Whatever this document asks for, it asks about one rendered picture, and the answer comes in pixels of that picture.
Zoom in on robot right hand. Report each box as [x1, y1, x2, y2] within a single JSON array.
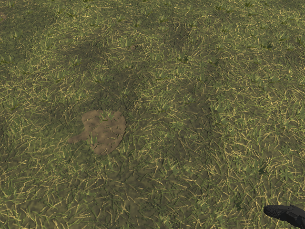
[[263, 204, 305, 229]]

